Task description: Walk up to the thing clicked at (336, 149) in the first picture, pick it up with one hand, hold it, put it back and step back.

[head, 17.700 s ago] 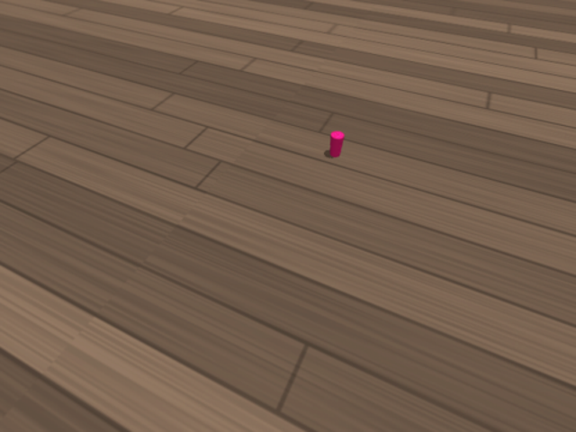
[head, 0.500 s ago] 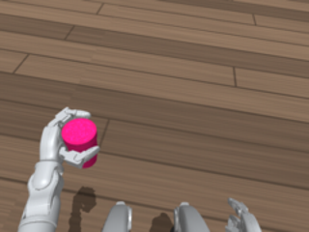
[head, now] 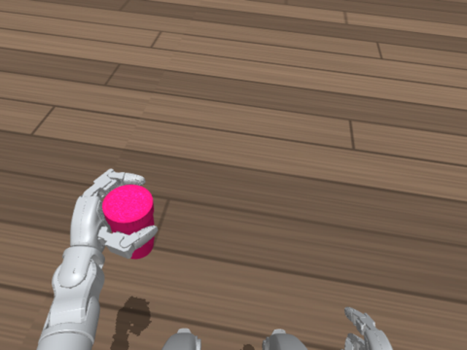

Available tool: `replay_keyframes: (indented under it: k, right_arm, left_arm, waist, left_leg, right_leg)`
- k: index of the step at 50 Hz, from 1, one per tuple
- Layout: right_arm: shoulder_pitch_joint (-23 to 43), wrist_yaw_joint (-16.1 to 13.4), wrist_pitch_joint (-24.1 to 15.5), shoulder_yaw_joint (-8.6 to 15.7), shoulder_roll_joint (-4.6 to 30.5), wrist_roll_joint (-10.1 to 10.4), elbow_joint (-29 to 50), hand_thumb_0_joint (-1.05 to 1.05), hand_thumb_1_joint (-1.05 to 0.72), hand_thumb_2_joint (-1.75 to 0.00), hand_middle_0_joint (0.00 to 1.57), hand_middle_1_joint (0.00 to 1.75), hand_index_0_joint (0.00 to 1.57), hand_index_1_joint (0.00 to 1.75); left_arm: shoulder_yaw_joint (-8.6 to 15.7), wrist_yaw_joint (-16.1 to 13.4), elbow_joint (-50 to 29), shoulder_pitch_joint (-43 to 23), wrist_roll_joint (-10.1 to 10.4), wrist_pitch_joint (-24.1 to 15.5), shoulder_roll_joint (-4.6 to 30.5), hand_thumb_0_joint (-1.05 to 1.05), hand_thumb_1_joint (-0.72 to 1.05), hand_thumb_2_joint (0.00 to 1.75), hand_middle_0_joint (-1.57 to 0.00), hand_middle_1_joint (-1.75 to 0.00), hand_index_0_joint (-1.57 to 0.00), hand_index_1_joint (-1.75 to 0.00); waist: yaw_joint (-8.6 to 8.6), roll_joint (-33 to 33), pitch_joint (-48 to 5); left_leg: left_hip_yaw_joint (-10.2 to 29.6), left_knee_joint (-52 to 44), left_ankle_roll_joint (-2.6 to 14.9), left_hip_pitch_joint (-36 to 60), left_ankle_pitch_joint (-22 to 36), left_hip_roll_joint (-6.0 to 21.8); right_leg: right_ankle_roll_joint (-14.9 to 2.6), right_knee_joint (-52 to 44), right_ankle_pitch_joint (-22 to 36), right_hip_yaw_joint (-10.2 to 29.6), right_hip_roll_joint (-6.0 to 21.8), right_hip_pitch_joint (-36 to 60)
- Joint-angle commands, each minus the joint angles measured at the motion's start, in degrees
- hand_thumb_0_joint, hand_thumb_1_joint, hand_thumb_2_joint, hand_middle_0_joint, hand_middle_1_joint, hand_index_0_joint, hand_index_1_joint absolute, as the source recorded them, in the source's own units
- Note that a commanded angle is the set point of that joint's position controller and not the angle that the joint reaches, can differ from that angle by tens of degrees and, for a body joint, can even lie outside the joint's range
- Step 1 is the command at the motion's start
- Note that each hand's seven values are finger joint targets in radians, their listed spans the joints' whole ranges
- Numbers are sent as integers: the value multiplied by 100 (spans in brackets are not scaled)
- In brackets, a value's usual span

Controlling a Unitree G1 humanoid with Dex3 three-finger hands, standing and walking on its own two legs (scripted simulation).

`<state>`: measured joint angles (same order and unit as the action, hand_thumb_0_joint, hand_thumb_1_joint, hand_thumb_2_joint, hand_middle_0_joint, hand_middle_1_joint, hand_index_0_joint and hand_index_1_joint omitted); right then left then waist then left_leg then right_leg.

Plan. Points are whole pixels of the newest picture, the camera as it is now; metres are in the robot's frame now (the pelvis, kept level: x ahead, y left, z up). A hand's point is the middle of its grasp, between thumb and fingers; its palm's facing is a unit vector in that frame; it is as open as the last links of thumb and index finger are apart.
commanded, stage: lift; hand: left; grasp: from the side
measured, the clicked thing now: (133, 225) +0.33 +0.18 +0.01
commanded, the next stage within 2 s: hold in 0.28 s
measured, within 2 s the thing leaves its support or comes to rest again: neither
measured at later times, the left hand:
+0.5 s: hand (133, 207) +0.34 +0.17 +0.07, palm faces +0.01 -1.00 +0.01, open 10.4 cm
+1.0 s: hand (127, 205) +0.33 +0.17 +0.09, palm faces +0.02 -1.00 +0.01, open 10.4 cm
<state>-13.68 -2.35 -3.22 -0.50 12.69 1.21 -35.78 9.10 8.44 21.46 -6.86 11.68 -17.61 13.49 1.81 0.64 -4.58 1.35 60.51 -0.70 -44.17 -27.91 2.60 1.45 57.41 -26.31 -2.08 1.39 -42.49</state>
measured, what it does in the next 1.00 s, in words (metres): stands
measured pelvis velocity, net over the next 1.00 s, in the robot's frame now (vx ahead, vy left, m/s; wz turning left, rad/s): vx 0.00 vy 0.00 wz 0.00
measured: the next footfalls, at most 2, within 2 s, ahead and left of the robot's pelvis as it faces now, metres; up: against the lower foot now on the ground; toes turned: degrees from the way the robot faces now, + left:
none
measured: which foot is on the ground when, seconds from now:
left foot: down 0.00-1.00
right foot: down 0.00-1.00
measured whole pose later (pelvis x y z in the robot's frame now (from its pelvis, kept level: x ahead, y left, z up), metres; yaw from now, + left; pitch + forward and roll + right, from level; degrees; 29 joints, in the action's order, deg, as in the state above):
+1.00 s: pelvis +0.00 +0.00 +0.03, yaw +0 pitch +5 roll -1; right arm -13.5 -2.4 -1.9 -0.4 12.6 0.9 -37.7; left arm 8.8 9.6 25.2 -7.6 11.6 -18.9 12.3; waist 1.2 0.6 -2.1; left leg 0.8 49.4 -0.9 -30.9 -23.7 2.4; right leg 1.2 46.9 -22.4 -1.9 1.4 -29.6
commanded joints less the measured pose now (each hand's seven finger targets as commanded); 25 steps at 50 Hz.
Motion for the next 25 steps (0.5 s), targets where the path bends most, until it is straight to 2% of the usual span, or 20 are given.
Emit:
replay_keyframes:
  k: [1,4,5,6,7,10,11,12,14,15,17,19,20,21,23,25]
  right_arm:
    - [49,-84,-236,342,806,22,654,0,-89,-90,20,30,20,30]
    - [45,-92,-219,331,810,21,628,0,-89,-90,20,30,20,30]
    - [9,-91,-202,326,790,8,612,0,-90,-90,20,30,20,30]
    - [-30,-94,-193,339,810,8,589,0,-89,-90,20,30,20,30]
    - [-6,-93,-187,339,810,8,564,0,-89,-90,20,30,20,30]
    - [85,-93,-154,340,797,3,587,0,-89,-90,20,30,20,30]
    - [39,-89,-160,351,801,-2,549,0,-89,-90,20,30,20,30]
    - [52,-80,-156,353,798,-8,560,0,-88,-89,20,30,20,30]
    - [89,-83,-120,349,800,-8,589,0,-89,-90,20,30,20,30]
    - [131,-84,-131,347,798,-10,601,0,-89,-89,20,30,20,30]
    - [77,-88,-142,349,795,-14,554,0,-89,-90,20,30,20,30]
    - [77,-98,-120,351,813,-16,546,0,-89,-90,20,30,20,30]
    - [74,-93,-123,345,804,-22,531,0,-91,-90,20,30,20,30]
    - [69,-100,-115,351,801,-28,517,0,-90,-90,20,30,20,30]
    - [143,-98,-105,345,801,-21,536,0,-90,-90,20,30,20,30]
    - [151,-92,-115,332,767,-32,540,0,-91,-90,20,30,20,30]
  left_arm:
    - [356,102,-1341,-1493,123,-559,777,0,19,125,-123,-139,-125,-139]
    - [364,112,-1404,-1581,147,-569,768,0,19,126,-122,-140,-124,-139]
    - [321,124,-1327,-1506,137,-564,716,0,17,126,-123,-140,-125,-140]
    - [406,111,-1292,-1531,155,-558,760,0,19,127,-122,-140,-124,-139]
    - [335,143,-1174,-1492,144,-561,690,0,19,127,-122,-139,-124,-139]
    - [325,158,-1028,-1601,131,-586,673,0,19,126,-122,-139,-124,-139]
    - [370,176,-1094,-1731,119,-620,760,0,16,126,-122,-140,-124,-139]
    - [398,182,-1100,-1638,106,-618,779,0,20,127,-122,-139,-124,-139]
    - [325,210,-1075,-1619,118,-637,678,0,23,126,-123,-139,-124,-139]
    - [391,223,-1036,-1604,129,-654,744,0,23,127,-123,-140,-125,-139]
    - [411,251,-1126,-1707,159,-672,766,0,23,126,-123,-140,-125,-139]
    - [381,258,-1066,-1644,137,-661,755,0,20,126,-124,-141,-126,-140]
    - [371,269,-1166,-1798,141,-675,754,0,19,118,-125,-138,-127,-137]
    - [368,244,-995,-1658,130,-649,694,0,20,117,-124,-137,-126,-136]
    - [365,223,-905,-1668,139,-645,651,0,21,118,-124,-137,-126,-136]
    - [459,200,-1034,-1749,157,-671,731,0,20,119,-125,-138,-127,-138]
  waist:
    - [-22,162,-1750]
    - [-31,279,-1836]
    - [21,200,-1770]
    - [-23,131,-1855]
    - [8,131,-1693]
    - [22,14,-1472]
    - [35,79,-1483]
    - [-38,222,-1612]
    - [-35,83,-1517]
    - [-45,87,-1493]
    - [-26,124,-1739]
    - [-8,132,-1661]
    - [10,230,-1592]
    - [-13,161,-1653]
    - [7,71,-1344]
    - [-37,103,-1470]
  left_leg:
    - [-10,-1120,68,1240,1353,-155]
    - [-42,-1146,48,1487,1729,-146]
    - [-29,-1147,55,1475,1798,-144]
    - [-50,-1133,64,1460,1920,-148]
    - [-51,-1160,64,1456,1914,-144]
    - [-106,-1214,97,1355,1703,-161]
    - [-88,-1252,86,1394,1669,-156]
    - [-113,-1282,68,1478,1733,-165]
    - [-112,-1341,77,1512,1669,-173]
    - [-125,-1355,80,1471,1603,-192]
    - [-150,-1345,82,1603,1783,-188]
    - [-139,-1387,75,1697,1883,-175]
    - [-113,-1426,58,1781,1928,-161]
    - [-116,-1424,60,1800,2010,-154]
    - [-130,-1484,80,1706,1773,-168]
    - [-156,-1495,87,1672,1678,-187]
  right_leg:
    - [-213,-903,1438,-51,-190,1060]
    - [-217,-921,1772,-35,-191,1135]
    - [-211,-945,1836,-44,-199,1183]
    - [-203,-966,1985,-28,-187,1344]
    - [-204,-977,1984,-27,-188,1275]
    - [-169,-1130,1887,13,-162,1312]
    - [-181,-1119,1824,7,-166,1326]
    - [-196,-1117,1869,16,-155,1402]
    - [-183,-1213,1826,5,-160,1446]
    - [-176,-1248,1778,15,-154,1514]
    - [-157,-1263,2011,43,-140,1697]
    - [-173,-1261,2072,30,-158,1634]
    - [-185,-1258,2045,1,-177,1583]
    - [-186,-1255,2115,-10,-173,1623]
    - [-168,-1366,1932,-3,-173,1557]
    - [-155,-1418,1888,29,-148,1664]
